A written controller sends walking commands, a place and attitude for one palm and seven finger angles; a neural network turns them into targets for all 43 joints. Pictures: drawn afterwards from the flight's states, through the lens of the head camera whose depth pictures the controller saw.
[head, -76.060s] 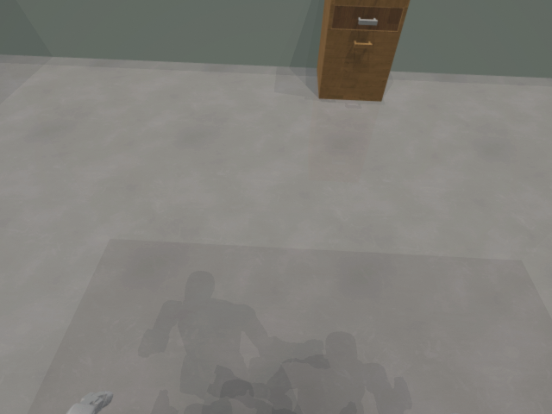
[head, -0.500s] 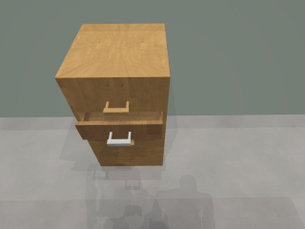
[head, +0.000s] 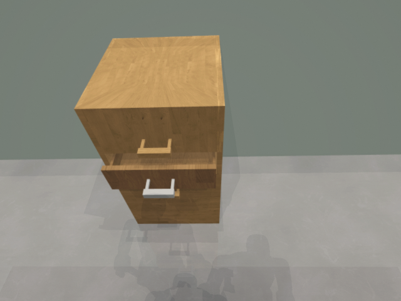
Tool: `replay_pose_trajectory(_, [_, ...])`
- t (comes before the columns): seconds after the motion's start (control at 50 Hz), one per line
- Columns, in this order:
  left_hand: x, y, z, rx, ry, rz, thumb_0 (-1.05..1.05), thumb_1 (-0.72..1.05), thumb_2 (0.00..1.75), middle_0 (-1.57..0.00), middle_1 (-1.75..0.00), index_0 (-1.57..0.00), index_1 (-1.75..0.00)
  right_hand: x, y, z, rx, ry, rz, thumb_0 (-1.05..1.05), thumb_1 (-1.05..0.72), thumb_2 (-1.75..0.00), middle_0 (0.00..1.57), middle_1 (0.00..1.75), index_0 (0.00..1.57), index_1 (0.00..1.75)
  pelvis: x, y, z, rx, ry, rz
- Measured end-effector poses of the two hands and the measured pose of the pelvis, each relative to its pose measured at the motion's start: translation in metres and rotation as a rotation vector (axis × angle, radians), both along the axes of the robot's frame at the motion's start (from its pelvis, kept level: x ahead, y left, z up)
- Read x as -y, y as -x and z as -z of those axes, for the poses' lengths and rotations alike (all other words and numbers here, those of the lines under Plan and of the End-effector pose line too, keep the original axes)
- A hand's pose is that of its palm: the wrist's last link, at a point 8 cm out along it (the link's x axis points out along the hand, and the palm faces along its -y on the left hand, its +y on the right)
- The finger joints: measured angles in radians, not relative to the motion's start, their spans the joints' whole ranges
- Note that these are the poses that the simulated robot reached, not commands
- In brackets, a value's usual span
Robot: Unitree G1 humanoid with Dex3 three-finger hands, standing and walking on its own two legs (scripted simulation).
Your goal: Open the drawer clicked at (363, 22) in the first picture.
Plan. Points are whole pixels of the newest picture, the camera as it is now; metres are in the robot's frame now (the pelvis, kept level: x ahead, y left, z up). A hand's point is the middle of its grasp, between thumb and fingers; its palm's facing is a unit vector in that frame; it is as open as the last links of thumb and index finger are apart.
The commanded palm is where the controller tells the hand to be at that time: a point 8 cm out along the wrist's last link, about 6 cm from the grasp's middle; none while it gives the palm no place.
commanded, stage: raise the hand with hooked fingers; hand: left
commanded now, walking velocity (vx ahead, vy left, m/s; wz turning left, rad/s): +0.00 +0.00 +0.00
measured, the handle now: (159, 187) +0.50 +0.20 -0.24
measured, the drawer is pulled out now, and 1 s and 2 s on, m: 0.07 0.07 0.07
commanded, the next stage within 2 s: move the hooked fingers above the handle in 1.78 s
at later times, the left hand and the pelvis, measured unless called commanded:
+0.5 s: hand (94, 298) +0.13 +0.22 -0.05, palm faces +0.00 -0.03 -1.00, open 15.4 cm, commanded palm +0.14 +0.22 +0.02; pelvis -0.05 -0.03 -0.03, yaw +3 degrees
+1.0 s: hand (84, 239) +0.22 +0.25 +0.03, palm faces +0.09 -0.08 -0.99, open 14.3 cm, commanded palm +0.19 +0.24 +0.08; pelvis -0.04 +0.00 -0.01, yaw +2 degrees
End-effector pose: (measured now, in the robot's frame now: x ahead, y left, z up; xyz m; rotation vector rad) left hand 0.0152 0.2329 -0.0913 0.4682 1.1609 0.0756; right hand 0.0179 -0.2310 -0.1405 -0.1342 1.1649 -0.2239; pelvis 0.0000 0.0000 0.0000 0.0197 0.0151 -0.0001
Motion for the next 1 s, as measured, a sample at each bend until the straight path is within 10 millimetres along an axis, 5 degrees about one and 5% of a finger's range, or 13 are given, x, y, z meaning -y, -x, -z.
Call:
replay_pose_trajectory(0.08, [-0.013, -0.066, -0.054, 0.288, -0.216, 0.19, -0.14, -0.6, 0.22, -0.16, -0.35, -0.16, -0.34, 0.019, -0.056, -0.008, 0.241, 0.035, -0.054, 0.02, -0.93, -0.9, 0.2, 0.3, 0.2, 0.3, 0.001, 0.01, 0.005, -0.035, -0.005, -0.017])
replay_pose_trajectory(0.16, [0.011, -0.141, -0.104, 0.634, -0.464, 0.424, -0.09, -0.55, 0.24, -0.17, -0.39, -0.16, -0.39, 0.03, -0.116, -0.029, 0.442, 0.066, -0.175, 0.02, -0.92, -0.9, 0.2, 0.3, 0.2, 0.3, 0.006, 0.024, 0.013, -0.084, -0.01, -0.031])
replay_pose_trajectory(0.2, [0.029, -0.162, -0.118, 0.763, -0.572, 0.506, -0.07, -0.53, 0.26, -0.17, -0.42, -0.17, -0.41, 0.033, -0.138, -0.042, 0.498, 0.07, -0.22, 0.01, -0.92, -0.9, 0.2, 0.3, 0.2, 0.3, 0.009, 0.029, 0.017, -0.106, -0.016, -0.02])
replay_pose_trajectory(0.28, [0.056, -0.16, -0.115, 0.857, -0.685, 0.611, -0.03, -0.5, 0.28, -0.18, -0.48, -0.17, -0.47, 0.032, -0.168, -0.061, 0.514, 0.055, -0.285, 0.01, -0.91, -0.9, 0.2, 0.3, 0.2, 0.3, 0.02, 0.035, 0.023, -0.147, -0.033, 0.01])
replay_pose_trajectory(0.38, [0.052, -0.116, -0.09, 0.733, -0.816, 0.682, -0.01, -0.48, 0.29, -0.2, -0.55, -0.19, -0.54, 0.02, -0.187, -0.06, 0.464, 0.025, -0.357, 0.01, -0.91, -0.9, 0.2, 0.3, 0.2, 0.3, 0.03, 0.04, 0.028, -0.148, -0.029, 0.0])
replay_pose_trajectory(0.48, [0.02, -0.095, -0.092, 0.642, -0.96, 0.665, 0.0, -0.48, 0.3, -0.22, -0.63, -0.22, -0.62, -0.001, -0.188, -0.037, 0.416, -0.016, -0.387, 0.01, -0.91, -0.9, 0.2, 0.3, 0.2, 0.3, 0.034, 0.046, 0.031, -0.14, -0.014, -0.04])
replay_pose_trajectory(0.56, [0.005, -0.115, -0.117, 0.707, -0.987, 0.606, 0.0, -0.49, 0.3, -0.24, -0.69, -0.24, -0.68, -0.017, -0.174, -0.022, 0.384, -0.051, -0.38, 0.01, -0.91, -0.9, 0.2, 0.3, 0.2, 0.3, 0.034, 0.052, 0.031, -0.121, -0.002, -0.068])
replay_pose_trajectory(0.64, [0.011, -0.147, -0.139, 0.77, -0.969, 0.624, 0.0, -0.49, 0.3, -0.25, -0.75, -0.24, -0.74, -0.023, -0.15, -0.016, 0.342, -0.077, -0.346, 0.01, -0.91, -0.9, 0.2, 0.3, 0.2, 0.3, 0.03, 0.055, 0.026, -0.109, -0.001, -0.064])
replay_pose_trajectory(0.72, [0.018, -0.165, -0.146, 0.76, -0.921, 0.677, 0.0, -0.48, 0.3, -0.25, -0.81, -0.25, -0.8, -0.017, -0.125, -0.018, 0.294, -0.078, -0.285, 0.01, -0.91, -0.9, 0.21, 0.3, 0.21, 0.3, 0.024, 0.052, 0.018, -0.099, -0.007, -0.035])
replay_pose_trajectory(0.84, [0.01, -0.166, -0.147, 0.735, -0.877, 0.706, 0.0, -0.48, 0.3, -0.27, -0.9, -0.26, -0.89, 0.005, -0.101, -0.023, 0.234, -0.01, -0.224, 0.01, -0.91, -0.9, 0.21, 0.3, 0.21, 0.3, 0.014, 0.048, 0.01, -0.076, -0.003, -0.018])
replay_pose_trajectory(1.0, [-0.013, -0.175, -0.169, 0.807, -0.943, 0.682, 0.0, -0.49, 0.3, -0.29, -1.02, -0.29, -1.01, 0.011, -0.11, -0.03, 0.232, 0.047, -0.225, 0.01, -0.91, -0.9, 0.2, 0.3, 0.2, 0.3, -0.001, 0.044, 0.007, -0.06, 0.009, -0.034])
